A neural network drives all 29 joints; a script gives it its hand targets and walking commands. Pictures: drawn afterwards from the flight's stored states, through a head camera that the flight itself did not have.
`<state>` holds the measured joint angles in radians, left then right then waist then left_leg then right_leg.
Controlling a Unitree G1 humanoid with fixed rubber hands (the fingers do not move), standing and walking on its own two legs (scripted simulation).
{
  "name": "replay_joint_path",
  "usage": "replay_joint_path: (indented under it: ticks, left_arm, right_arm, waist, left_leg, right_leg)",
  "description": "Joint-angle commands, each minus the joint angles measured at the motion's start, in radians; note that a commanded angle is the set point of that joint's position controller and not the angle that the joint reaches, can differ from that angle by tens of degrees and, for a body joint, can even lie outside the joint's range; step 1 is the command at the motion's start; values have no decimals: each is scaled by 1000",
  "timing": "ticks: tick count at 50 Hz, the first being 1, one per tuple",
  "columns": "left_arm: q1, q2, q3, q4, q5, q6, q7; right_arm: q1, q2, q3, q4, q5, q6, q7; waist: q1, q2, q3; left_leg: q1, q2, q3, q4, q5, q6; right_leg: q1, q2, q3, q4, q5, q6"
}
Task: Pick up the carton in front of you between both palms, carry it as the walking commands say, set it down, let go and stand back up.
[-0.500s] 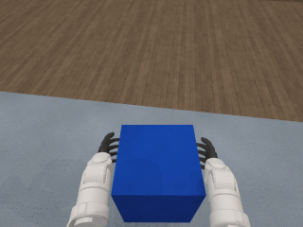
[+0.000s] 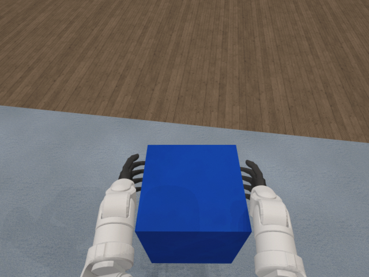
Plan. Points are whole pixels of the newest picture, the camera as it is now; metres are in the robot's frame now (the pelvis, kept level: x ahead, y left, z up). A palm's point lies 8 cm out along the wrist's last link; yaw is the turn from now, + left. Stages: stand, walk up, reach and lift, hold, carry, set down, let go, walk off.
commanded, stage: reach and lift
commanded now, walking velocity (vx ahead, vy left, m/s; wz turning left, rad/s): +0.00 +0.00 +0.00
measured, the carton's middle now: (191, 207) +0.29 +0.00 -0.04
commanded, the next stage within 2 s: hold in 0.40 s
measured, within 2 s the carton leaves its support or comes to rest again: neither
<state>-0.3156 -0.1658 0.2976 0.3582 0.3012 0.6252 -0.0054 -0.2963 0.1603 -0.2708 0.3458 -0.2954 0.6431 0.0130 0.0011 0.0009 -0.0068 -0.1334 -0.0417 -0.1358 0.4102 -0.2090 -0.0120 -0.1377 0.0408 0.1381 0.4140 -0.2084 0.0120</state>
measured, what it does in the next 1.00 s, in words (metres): stands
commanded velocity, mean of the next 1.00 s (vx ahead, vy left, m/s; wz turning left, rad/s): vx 0.02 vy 0.00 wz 0.00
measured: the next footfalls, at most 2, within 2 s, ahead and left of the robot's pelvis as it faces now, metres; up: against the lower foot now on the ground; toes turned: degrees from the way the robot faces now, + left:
left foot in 1.50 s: +0.19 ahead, +0.10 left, +0.00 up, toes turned +9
right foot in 1.86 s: +0.55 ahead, -0.09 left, +0.00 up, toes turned -10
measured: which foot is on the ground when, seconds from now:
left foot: down 0.00-1.00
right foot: down 0.00-1.00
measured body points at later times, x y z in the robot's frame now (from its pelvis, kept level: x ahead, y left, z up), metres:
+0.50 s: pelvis +0.01 +0.00 +0.00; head -0.04 +0.00 +0.45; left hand +0.31 +0.15 +0.04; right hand +0.31 -0.15 +0.04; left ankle +0.01 +0.13 -0.74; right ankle +0.02 -0.13 -0.74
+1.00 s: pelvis +0.00 +0.00 +0.00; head -0.05 +0.00 +0.45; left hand +0.30 +0.15 +0.05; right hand +0.30 -0.15 +0.05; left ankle +0.01 +0.13 -0.74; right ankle +0.02 -0.13 -0.74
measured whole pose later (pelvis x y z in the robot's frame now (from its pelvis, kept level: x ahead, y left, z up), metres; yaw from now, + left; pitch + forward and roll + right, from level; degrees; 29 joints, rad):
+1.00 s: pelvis +0.00 +0.00 +0.00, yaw +0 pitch -7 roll +0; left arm -0.32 -0.17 0.28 0.27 0.30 0.74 -0.01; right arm -0.30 0.16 -0.25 0.26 -0.29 0.76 0.02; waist 0.00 0.00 0.00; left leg -0.07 -0.03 -0.13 0.38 -0.20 -0.01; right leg -0.07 0.04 0.13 0.38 -0.20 0.01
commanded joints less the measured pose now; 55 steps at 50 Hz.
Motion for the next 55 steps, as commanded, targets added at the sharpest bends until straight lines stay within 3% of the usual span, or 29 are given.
replay_joint_path:
  ticks: [1,10,19,25,31,49,50,52,53,55]
  left_arm:
    - [-421,-934,-546,24,-234,1,-247]
    - [-371,-924,-570,-33,-252,24,-246]
    - [-370,-917,-575,-59,-258,46,-245]
    - [-370,-921,-636,-146,-298,84,-237]
    - [-383,-885,-569,-87,-258,120,-238]
    - [-471,-910,-563,-59,-257,106,-247]
    - [-472,-903,-577,-77,-259,111,-246]
    - [-463,-898,-594,-112,-274,114,-236]
    - [-476,-900,-613,-145,-288,119,-230]
    - [-477,-902,-664,-201,-324,140,-217]
  right_arm:
    - [-481,927,538,-23,239,-22,230]
    - [-428,921,560,-78,257,2,225]
    - [-427,910,565,-105,263,25,224]
    - [-434,909,625,-193,302,62,219]
    - [-445,866,556,-130,263,97,225]
    - [-530,896,551,-103,260,85,232]
    - [-541,892,559,-121,266,87,229]
    - [-539,892,579,-150,282,92,223]
    - [-552,893,599,-179,297,96,219]
    - [-554,890,650,-231,333,116,207]
  waist:
    - [2,-2,-243]
    - [1,-1,-237]
    - [1,-1,-217]
    - [-2,1,-252]
    - [0,3,-122]
    - [-1,0,-174]
    - [-1,-30,-175]
    - [0,-29,-180]
    - [-1,-33,-165]
    - [2,-53,-196]
  left_leg:
    - [67,-53,72,-65,178,-6]
    - [92,-56,67,-77,240,-9]
    - [96,-56,66,-86,226,-10]
    - [138,-54,60,-99,278,-13]
    - [90,-48,70,-124,115,-7]
    - [94,-47,73,-107,95,-4]
    - [-28,112,46,-26,-56,6]
    - [-92,83,29,-30,-414,14]
    - [-132,82,35,-17,-484,13]
    - [-128,76,93,54,-330,4]
  right_leg:
    - [84,53,-70,-66,172,6]
    - [119,55,-65,-79,243,10]
    - [125,55,-64,-89,227,10]
    - [161,57,-63,-102,270,12]
    - [111,52,-72,-125,103,3]
    - [117,48,-74,-109,87,2]
    - [2,-115,-34,-47,-57,-10]
    - [-100,-110,20,-93,-457,-26]
    - [-128,-114,27,-96,-542,-31]
    - [-125,-137,18,-77,-431,-43]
